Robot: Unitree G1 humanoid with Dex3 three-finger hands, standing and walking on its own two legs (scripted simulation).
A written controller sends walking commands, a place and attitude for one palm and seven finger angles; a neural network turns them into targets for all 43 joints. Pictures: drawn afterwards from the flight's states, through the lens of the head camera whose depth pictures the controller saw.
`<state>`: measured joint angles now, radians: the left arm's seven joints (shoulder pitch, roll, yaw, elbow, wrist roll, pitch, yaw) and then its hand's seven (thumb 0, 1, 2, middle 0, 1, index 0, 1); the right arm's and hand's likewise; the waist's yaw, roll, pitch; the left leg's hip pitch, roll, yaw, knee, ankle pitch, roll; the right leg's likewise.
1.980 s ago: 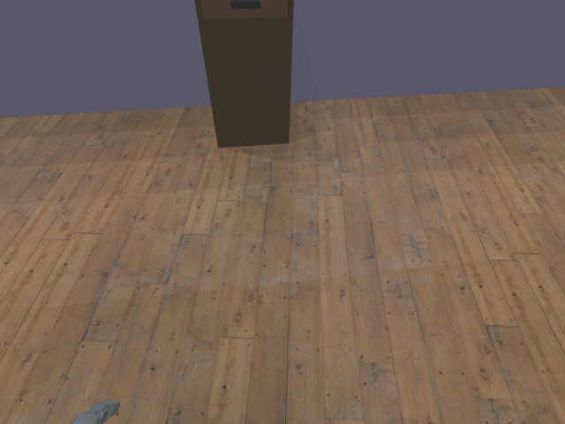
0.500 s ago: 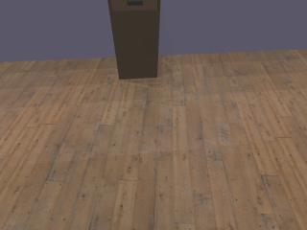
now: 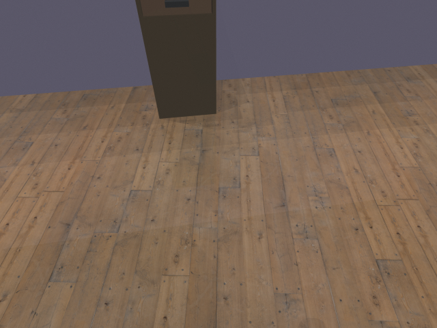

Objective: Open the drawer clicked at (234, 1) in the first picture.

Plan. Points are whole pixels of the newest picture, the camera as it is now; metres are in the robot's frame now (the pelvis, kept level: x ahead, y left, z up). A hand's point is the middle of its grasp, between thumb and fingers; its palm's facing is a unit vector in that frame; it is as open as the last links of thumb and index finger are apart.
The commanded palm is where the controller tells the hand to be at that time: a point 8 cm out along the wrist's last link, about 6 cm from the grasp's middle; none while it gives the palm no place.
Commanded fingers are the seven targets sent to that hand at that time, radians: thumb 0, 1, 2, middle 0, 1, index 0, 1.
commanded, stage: walk to a spot facing it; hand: left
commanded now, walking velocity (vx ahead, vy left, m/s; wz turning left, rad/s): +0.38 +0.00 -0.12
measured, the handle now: (176, 2) +1.57 +0.32 +0.01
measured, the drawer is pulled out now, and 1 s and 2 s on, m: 0.00 0.00 0.00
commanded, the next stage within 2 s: turn to face it in 1.58 s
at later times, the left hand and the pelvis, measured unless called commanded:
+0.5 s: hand (123, 275) +0.26 +0.25 -0.16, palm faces -0.03 -0.98 -0.18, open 7.3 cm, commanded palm none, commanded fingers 0.00 0.90 0.90 -0.20 -0.30 -0.20 -0.30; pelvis +0.21 +0.06 +0.01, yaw -6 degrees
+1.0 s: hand (188, 172) +0.57 +0.13 -0.15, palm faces -0.13 -0.98 -0.18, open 7.2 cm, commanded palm none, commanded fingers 0.00 0.90 0.90 -0.20 -0.30 -0.20 -0.30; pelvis +0.44 -0.02 +0.01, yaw -10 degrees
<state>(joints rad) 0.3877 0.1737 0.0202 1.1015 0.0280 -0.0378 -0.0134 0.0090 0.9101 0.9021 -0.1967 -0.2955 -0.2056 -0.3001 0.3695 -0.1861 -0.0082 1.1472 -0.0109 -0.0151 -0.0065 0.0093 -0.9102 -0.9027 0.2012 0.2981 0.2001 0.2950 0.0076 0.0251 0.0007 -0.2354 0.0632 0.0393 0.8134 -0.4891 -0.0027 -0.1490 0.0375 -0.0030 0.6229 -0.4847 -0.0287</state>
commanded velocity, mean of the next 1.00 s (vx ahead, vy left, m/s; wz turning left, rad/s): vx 0.38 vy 0.00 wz -0.11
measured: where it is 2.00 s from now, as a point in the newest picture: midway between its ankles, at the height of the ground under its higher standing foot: (239, 209)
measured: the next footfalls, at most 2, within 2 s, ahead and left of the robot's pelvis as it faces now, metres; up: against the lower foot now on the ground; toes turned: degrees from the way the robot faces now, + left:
left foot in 0.28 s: +0.28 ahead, +0.13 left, +0.00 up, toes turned +5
right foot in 0.86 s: +0.48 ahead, -0.13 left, +0.00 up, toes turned -19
